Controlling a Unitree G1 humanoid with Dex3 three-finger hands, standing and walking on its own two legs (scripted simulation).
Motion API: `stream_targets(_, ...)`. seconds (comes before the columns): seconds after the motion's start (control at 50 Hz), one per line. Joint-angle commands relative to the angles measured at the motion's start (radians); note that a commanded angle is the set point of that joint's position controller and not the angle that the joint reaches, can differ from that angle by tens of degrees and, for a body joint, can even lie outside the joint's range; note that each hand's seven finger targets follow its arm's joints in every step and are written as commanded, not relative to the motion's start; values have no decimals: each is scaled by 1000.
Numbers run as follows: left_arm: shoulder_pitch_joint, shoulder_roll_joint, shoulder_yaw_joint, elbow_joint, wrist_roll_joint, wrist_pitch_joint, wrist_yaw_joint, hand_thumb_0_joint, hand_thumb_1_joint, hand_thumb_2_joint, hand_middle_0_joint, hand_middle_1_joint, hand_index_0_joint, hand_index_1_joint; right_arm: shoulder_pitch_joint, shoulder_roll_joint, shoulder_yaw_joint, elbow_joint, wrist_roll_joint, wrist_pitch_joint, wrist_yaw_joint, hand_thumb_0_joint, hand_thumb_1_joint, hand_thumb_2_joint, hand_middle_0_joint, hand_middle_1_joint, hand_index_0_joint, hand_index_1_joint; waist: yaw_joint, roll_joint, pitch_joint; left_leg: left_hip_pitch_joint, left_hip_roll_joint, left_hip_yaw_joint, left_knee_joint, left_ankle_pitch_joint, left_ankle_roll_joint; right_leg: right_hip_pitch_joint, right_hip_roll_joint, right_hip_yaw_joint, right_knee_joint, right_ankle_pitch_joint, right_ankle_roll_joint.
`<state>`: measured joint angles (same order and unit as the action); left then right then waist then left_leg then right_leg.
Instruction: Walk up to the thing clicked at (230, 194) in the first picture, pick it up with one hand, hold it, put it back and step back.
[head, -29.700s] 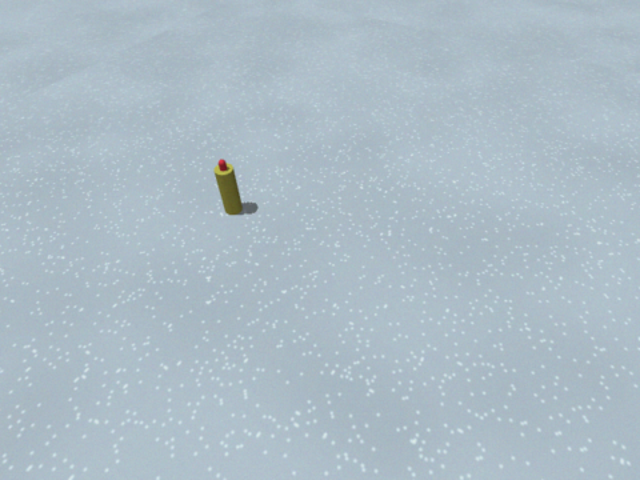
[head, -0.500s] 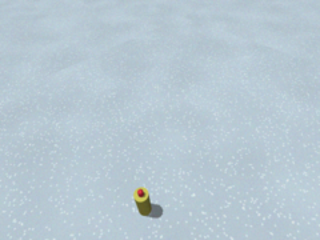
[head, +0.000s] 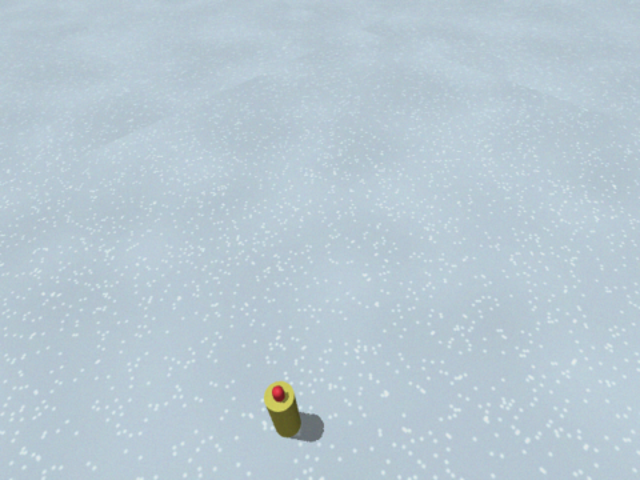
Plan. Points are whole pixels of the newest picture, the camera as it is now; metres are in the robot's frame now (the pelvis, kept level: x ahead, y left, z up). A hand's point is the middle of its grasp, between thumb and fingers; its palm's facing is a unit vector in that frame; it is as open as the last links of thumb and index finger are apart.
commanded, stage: stand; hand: left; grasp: from the side
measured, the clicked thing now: (283, 408) +0.42 +0.16 -0.64
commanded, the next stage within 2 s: step back in 0.48 s
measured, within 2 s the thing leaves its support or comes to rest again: neither
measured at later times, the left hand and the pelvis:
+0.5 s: hand out of the picture +0.08 +0.25 -0.16, palm faces +0.00 -0.94 -0.34, open 7.4 cm; pelvis +0.00 +0.00 +0.00, yaw +0 degrees
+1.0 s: hand out of the picture +0.06 +0.31 -0.18, palm faces -0.08 -0.93 -0.35, open 7.4 cm; pelvis -0.08 +0.06 -0.02, yaw -1 degrees
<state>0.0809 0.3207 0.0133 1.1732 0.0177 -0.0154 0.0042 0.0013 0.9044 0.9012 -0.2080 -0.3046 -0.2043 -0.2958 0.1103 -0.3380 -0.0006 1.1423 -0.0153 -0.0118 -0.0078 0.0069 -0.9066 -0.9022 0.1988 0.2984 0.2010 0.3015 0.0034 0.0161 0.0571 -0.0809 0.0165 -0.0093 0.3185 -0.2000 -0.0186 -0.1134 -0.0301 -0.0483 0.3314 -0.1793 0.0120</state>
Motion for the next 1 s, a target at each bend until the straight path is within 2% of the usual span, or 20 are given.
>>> stream_targets(0.0,-29,215,38,-53,-7,-18,16,0,900,900,-200,-300,-200,-300,-27,-191,-38,-50,1,-18,-15,0,-900,-900,200,300,200,300,3,-17,-109,6,109,-71,-42,243,30,66,-113,91,-32,246,-23)
stream_targets(0.2,-29,211,37,-56,-6,-15,15,0,900,900,-200,-300,-200,-300,-41,-205,-39,-52,1,-20,-16,0,-900,-900,200,300,200,300,6,-8,-102,5,115,-69,-51,276,27,74,-112,87,-30,263,-22)
stream_targets(0.44,-27,222,41,-61,-7,-17,11,0,900,900,-200,-300,-200,-300,-29,-199,-38,-50,0,-16,-9,0,-900,-900,200,300,200,300,0,-12,-60,-33,105,-69,-76,121,29,43,-108,98,-66,125,-21)
stream_targets(0.46,-24,302,85,-99,-24,-9,13,0,900,900,-200,-300,-200,-300,-72,-259,-63,-85,6,3,-2,0,-900,-900,200,300,200,300,3,-35,38,-99,85,-81,52,270,56,-31,-108,123,15,326,-33)
stream_targets(0.54,-9,307,102,-157,-27,1,20,0,900,900,-200,-300,-200,-300,-22,-223,-70,-126,20,21,1,0,-900,-900,200,300,200,300,-8,-85,-92,-100,16,-21,247,232,50,-9,-184,178,38,437,-131)
stream_targets(0.56,-24,312,105,-175,-23,5,21,0,900,900,-200,-300,-200,-300,-16,-215,-74,-136,20,28,3,0,-900,-900,200,300,200,300,-14,-111,-109,-116,-13,-5,303,144,44,-15,-219,204,26,425,-166)
stream_targets(0.6,-69,328,110,-225,-3,10,24,0,900,900,-200,-300,-200,-300,13,-221,-87,-155,15,46,9,0,-900,-900,200,300,200,300,-14,-196,-126,-157,-63,-8,506,-240,53,-68,-320,290,12,395,-251)
stream_targets(0.62,-80,336,113,-250,8,11,24,0,900,900,-200,-300,-200,-300,40,-221,-91,-164,8,55,13,0,-900,-900,200,300,200,300,-17,-209,-125,-165,-56,-36,583,-323,61,-107,-347,297,31,386,-277)
stream_targets(0.68,-151,307,104,-298,9,22,25,0,900,900,-200,-300,-200,-300,115,-220,-100,-173,17,52,20,0,-900,-900,200,300,200,300,-67,-214,-140,-138,-20,-59,467,-247,77,-141,-284,201,133,359,-212)
stream_targets(0.7,-138,288,96,-304,6,29,23,0,900,900,-200,-300,-200,-300,102,-220,-101,-175,16,46,19,0,-900,-900,200,300,200,300,-52,-178,-135,-135,-32,-23,367,-141,67,-132,-233,163,184,334,-181)
stream_targets(0.72,-127,286,93,-312,2,38,22,0,900,900,-200,-300,-200,-300,110,-220,-101,-183,11,39,15,0,-900,-900,200,300,200,300,-58,-133,-123,-141,2,-34,195,101,59,-109,-178,132,252,277,-131)
stream_targets(0.74,-108,248,85,-327,-12,47,22,0,900,900,-200,-300,-200,-300,88,-274,-115,-195,-9,33,9,0,-900,-900,200,300,200,300,-45,58,-119,-112,114,-199,98,355,75,-181,-53,75,407,130,-76)
stream_targets(0.76,-115,211,79,-339,-20,55,29,0,900,900,-200,-300,-200,-300,88,-336,-129,-200,-20,27,4,0,-900,-900,200,300,200,300,-51,221,-87,-22,219,-372,50,603,116,-361,116,97,553,-295,-44)
stream_targets(0.78,-70,216,83,-323,-13,70,38,0,900,900,-200,-300,-200,-300,93,-332,-132,-208,-31,24,-2,0,-900,-900,200,300,200,300,-31,114,-109,-1,244,-348,90,644,137,-373,116,198,644,-435,-46)
stream_targets(0.8,-30,208,76,-326,-13,72,42,0,900,900,-200,-300,-200,-300,78,-344,-130,-225,-23,23,-6,0,-900,-900,200,300,200,300,-28,134,-107,4,256,-320,126,802,136,-396,126,207,692,-455,-48)
stream_targets(0.82,-54,212,79,-322,-13,72,46,0,900,900,-200,-300,-200,-300,63,-343,-133,-243,-22,25,-10,0,-900,-900,200,300,200,300,-47,171,-118,-4,261,-351,101,748,121,-392,141,245,732,-440,-49)
stream_targets(0.84,-58,229,84,-319,-12,71,50,0,900,900,-200,-300,-200,-300,25,-334,-134,-257,-20,24,-18,0,-900,-900,200,300,200,300,-33,186,-110,-20,255,-331,101,652,140,-388,130,272,754,-405,-49)
stream_targets(0.9,20,241,87,-312,-14,68,43,0,900,900,-200,-300,-200,-300,-20,-264,-115,-287,-17,17,-35,0,-900,-900,200,300,200,300,14,137,-121,74,198,-231,173,683,159,-427,121,239,815,-299,-32)
stream_targets(0.96,0,238,93,-341,-1,59,35,0,900,900,-200,-300,-200,-300,59,-245,-122,-286,-8,16,-42,0,-900,-900,200,300,200,300,-22,91,-112,128,179,-219,174,662,119,-415,115,210,716,-283,-12)
stream_targets(0.98,-13,237,95,-347,-1,58,33,0,900,900,-200,-300,-200,-300,67,-249,-124,-287,-5,16,-43,0,-900,-900,200,300,200,300,-34,84,-100,121,189,-222,168,638,137,-404,110,206,686,-289,-6)
